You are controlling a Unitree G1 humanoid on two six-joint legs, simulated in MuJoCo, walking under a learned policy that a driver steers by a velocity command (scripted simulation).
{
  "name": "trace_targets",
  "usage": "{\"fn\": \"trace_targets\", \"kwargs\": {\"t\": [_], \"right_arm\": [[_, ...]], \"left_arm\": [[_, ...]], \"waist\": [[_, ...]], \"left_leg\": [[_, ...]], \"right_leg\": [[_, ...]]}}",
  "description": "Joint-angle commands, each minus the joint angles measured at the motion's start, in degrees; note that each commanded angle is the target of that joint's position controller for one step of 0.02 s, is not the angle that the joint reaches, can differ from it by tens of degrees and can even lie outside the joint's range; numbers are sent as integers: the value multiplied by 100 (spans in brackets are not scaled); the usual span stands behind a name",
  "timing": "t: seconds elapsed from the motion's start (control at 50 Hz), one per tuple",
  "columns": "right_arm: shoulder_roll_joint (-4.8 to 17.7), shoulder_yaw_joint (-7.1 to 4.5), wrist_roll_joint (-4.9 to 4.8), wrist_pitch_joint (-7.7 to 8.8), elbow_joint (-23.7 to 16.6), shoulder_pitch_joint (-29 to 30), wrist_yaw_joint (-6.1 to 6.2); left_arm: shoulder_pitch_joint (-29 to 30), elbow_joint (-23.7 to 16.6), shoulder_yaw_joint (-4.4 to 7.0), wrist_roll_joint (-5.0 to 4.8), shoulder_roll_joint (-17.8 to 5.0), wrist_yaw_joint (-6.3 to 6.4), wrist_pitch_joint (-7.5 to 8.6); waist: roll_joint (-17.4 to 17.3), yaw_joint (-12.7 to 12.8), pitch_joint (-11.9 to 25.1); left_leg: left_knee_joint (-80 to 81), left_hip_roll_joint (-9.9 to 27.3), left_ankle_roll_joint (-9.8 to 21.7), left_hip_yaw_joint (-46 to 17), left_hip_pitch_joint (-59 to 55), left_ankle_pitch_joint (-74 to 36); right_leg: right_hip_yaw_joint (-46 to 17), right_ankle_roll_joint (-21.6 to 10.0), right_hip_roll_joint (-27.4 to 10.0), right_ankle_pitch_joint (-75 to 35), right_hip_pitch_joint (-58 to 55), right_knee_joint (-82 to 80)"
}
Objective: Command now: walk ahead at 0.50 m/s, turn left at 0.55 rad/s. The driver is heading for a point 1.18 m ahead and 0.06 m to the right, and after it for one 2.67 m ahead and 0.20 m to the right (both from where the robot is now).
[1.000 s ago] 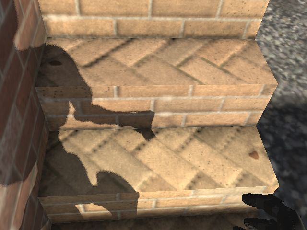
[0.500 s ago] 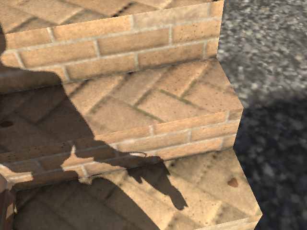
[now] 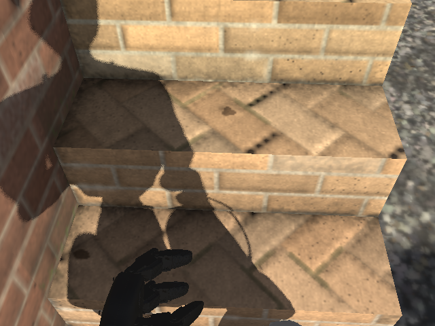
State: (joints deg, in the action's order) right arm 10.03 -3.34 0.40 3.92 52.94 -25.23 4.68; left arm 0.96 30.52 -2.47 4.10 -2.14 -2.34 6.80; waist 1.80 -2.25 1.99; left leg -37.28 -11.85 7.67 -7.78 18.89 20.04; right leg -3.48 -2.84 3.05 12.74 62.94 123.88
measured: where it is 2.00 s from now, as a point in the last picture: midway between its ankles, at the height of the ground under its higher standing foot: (258, 133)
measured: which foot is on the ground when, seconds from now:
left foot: down 0.00-0.24, up 0.26-0.68, down 0.70-1.00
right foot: up 0.00-0.18, down 0.20-0.72, up 0.74-1.00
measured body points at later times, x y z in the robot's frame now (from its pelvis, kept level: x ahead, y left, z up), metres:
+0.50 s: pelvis +0.24 -0.04 +0.21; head +0.23 -0.02 +0.66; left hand +0.20 +0.22 +0.06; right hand +0.52 -0.20 +0.19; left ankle +0.27 +0.10 -0.26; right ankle +0.22 -0.17 -0.51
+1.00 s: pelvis +0.43 +0.05 +0.40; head +0.45 +0.10 +0.85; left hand +0.61 +0.26 +0.29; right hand +0.53 -0.22 +0.31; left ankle +0.48 +0.20 -0.31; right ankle +0.46 -0.09 -0.05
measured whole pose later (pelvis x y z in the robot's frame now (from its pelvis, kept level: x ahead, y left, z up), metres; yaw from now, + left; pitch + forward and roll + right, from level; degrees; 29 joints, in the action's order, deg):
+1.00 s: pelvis +0.43 +0.05 +0.40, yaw +0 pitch -1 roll -1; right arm 12.1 -3.2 1.0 6.1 46.5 -15.6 7.8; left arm -5.1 35.6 2.9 3.2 -8.3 -0.7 -3.8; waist 5.1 1.8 -3.2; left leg -45.2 10.9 -1.1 10.7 24.8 18.5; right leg -5.6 -3.7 6.4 2.1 58.8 115.3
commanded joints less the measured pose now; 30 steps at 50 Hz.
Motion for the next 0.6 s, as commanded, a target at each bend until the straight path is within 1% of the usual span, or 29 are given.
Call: {"fn": "trace_targets", "kwargs": {"t": [0.02,0.04,0.06,0.08,0.1,0.12,0.14,0.16,0.18,0.2,0.22,0.24,0.26,0.28,0.3,0.32,0.34,0.36,0.38,0.4,0.44,0.46,0.48,0.5,0.52,0.54,0.56,0.58,0.6], "right_arm": [[269,-40,75,276,-234,-295,25],[486,-116,59,342,-220,-451,30],[478,-145,11,321,-184,-440,38],[539,-147,-12,282,-156,-461,43],[494,-160,29,245,-127,-598,65],[785,-266,-95,154,-290,-449,143],[746,-293,-31,34,-387,-106,174],[1024,-322,-130,20,-629,228,108],[1241,-394,-149,137,-743,136,-43],[1506,-486,-231,275,-864,443,-187],[1429,-478,-169,409,-968,595,-399],[833,-346,-316,397,-1321,851,-613],[628,-319,121,445,-1452,1271,-655],[50,-221,477,429,-1846,1395,-631],[-230,-54,570,314,-2159,1638,-550],[-455,116,571,216,-2245,1723,-441],[-508,170,432,131,-2256,1487,-364],[-506,240,297,77,-2183,1277,-308],[-406,234,127,4,-2145,1217,-269],[-283,228,126,-64,-2155,1249,-185],[58,174,-14,-166,-2295,1769,-133],[-25,131,-24,-195,-2321,2040,-68],[-27,132,-103,-151,-2402,2171,-45],[-101,130,-135,-129,-2428,2628,-7],[-173,162,-106,-98,-2631,2938,-17],[-201,175,-61,-107,-2733,3401,-72],[-297,226,-73,-99,-2840,3751,-94],[-210,240,-23,-35,-3092,4040,-102],[-179,333,-1,-60,-3313,4235,-130]], "left_arm": [[745,-508,15,-88,-104,147,-40],[922,-678,7,-127,-44,228,-84],[1204,-915,-56,-24,22,231,-142],[1485,-1068,-126,-8,66,182,-202],[1897,-1198,-97,-25,20,135,-286],[2083,-1360,-204,-117,155,77,-339],[1724,-1295,-246,-240,375,48,-366],[573,-677,-131,-363,201,39,-366],[-393,-382,166,-523,-245,101,-367],[-1152,-220,351,-633,-646,153,-390],[-1498,-33,534,-585,-1090,202,-433],[-2202,354,759,-135,-1698,326,-417],[-2133,316,896,-146,-1856,439,-631],[-1274,514,845,-336,-1616,470,-679],[-629,803,791,-350,-1386,464,-596],[-673,1205,682,-325,-1022,470,-472],[-972,1672,556,-270,-569,484,-373],[-1042,1846,489,-152,-390,444,-235],[-1003,1997,481,-104,-455,366,-122],[-1037,2027,536,-174,-635,288,34],[-1044,2123,603,-235,-1089,236,244],[-1544,2356,700,-168,-1332,238,319],[-1902,2418,725,-205,-1448,242,382],[-2320,2619,781,-200,-1574,244,408],[-2533,2632,784,-189,-1646,241,374],[-2807,2654,771,-143,-1583,270,341],[-3073,2732,776,-109,-1590,273,283],[-2920,2607,801,-127,-1698,259,271],[-2902,2653,789,-206,-1608,271,244]], "waist": [[-262,-161,-595],[-234,-149,-639],[-125,-115,-630],[-2,-142,-600],[-186,-367,-532],[-444,-418,-118],[-762,-132,238],[-835,178,1121],[-839,511,1827],[-981,1034,2236],[-562,1211,2588],[1588,1448,2575],[2038,1486,2672],[1391,859,1876],[630,401,724],[210,196,-251],[-45,-62,-613],[-221,-269,-752],[-193,-376,-901],[-293,-451,-935],[-459,-387,-1026],[-104,-150,-787],[-97,-111,-810],[34,228,-552],[48,244,-721],[-164,470,-675],[-95,618,-676],[-86,649,-797],[103,567,-720]], "left_leg": [[1733,1776,1318,-2054,-687,-1618],[1831,1921,1241,-2218,-892,-1015],[1786,1787,1052,-2154,-616,-594],[2158,1539,974,-1878,-284,-248],[2706,1634,1081,-1952,-47,-812],[3605,1835,950,-1532,480,-2162],[3670,1836,809,-1005,895,-2748],[3197,1723,653,-248,666,-5499],[2205,1838,511,-324,-51,-8652],[995,1891,388,-358,-626,-9782],[-488,1801,304,-449,-764,-8750],[-2881,849,-13,-261,1629,-5469],[-6095,96,-117,-269,2071,-1857],[-7764,305,-178,-743,2919,-1592],[-8388,505,-74,-537,3837,-1585],[-8708,614,15,-531,4375,-1251],[-8796,693,-33,-573,4471,-884],[-8807,701,-97,-544,4370,-753],[-8546,775,-208,-581,4460,-851],[-8038,929,-253,-612,4396,-1004],[-6726,911,-361,-193,3889,-1385],[-7780,811,-293,51,4216,-1235],[-7613,967,-229,-2,4513,-1233],[-9024,794,-58,149,5363,-470],[-9007,980,66,-111,6159,101],[-9289,922,84,-108,6775,514],[-9179,1055,172,-224,7227,1056],[-8804,1188,146,29,7416,1412],[-7454,1570,98,686,6761,1428]], "right_leg": [[40,48,-252,984,2172,1398],[-29,34,-369,1142,2650,1487],[-306,-42,-565,1116,2436,818],[90,18,-621,789,1922,-532],[498,53,-582,539,1403,-966],[734,-160,-677,877,-548,-2364],[701,-351,-716,1062,-2219,-3420],[1159,-414,-244,1801,-3945,-3852],[1299,-421,-6,1644,-4778,-4107],[1051,-429,52,1320,-5226,-5527],[482,-499,-56,1786,-5559,-6559],[-3100,-1412,-1829,2526,-6545,-8130],[-5677,-1691,-2130,4344,-5551,-10405],[-5611,-1580,-2044,5236,-4852,-10653],[-4831,-1370,-2054,5420,-4214,-10200],[-3779,-1180,-1968,4740,-3475,-9817],[-2896,-956,-1850,3835,-3132,-9790],[-2251,-920,-1765,2797,-2937,-9959],[-1784,-890,-1835,2039,-2925,-10134],[-1288,-788,-1781,1119,-3050,-10369],[-408,-860,-1650,257,-2913,-10970],[-485,-1207,-1910,-274,-3559,-11199],[-307,-1147,-2004,-271,-4098,-11474],[-420,-1293,-2248,-623,-5061,-11687],[-300,-1099,-2295,-197,-5880,-11738],[-72,-973,-2282,-129,-6536,-11639],[72,-911,-2368,-178,-7110,-11646],[243,-788,-2304,-301,-7211,-11838],[669,-675,-1985,-340,-6862,-12203]]}}
Keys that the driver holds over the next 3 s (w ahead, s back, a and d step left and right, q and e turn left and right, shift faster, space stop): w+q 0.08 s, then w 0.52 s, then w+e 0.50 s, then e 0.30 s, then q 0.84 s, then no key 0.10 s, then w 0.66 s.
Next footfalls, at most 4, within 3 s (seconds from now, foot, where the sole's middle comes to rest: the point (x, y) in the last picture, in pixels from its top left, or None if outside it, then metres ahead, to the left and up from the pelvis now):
0.20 right None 0.26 -0.18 -0.55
0.70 left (129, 257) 0.52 0.21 -0.34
1.30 right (314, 119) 0.73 -0.21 -0.14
1.84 left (203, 114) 0.75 0.04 -0.14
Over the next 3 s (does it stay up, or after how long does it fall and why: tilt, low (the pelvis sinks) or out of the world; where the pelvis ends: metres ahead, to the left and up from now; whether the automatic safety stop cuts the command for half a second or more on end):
stays up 0.81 -0.13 0.72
